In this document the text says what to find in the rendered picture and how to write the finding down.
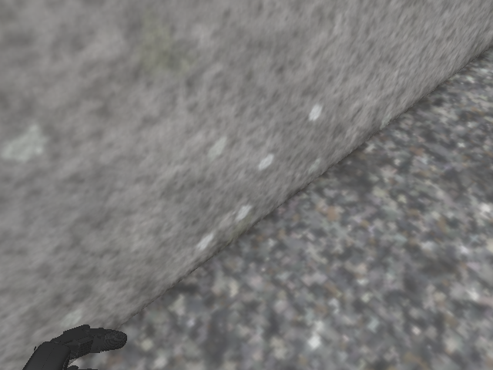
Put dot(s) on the left robot hand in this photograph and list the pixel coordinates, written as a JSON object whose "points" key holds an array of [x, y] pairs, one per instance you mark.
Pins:
{"points": [[74, 343]]}

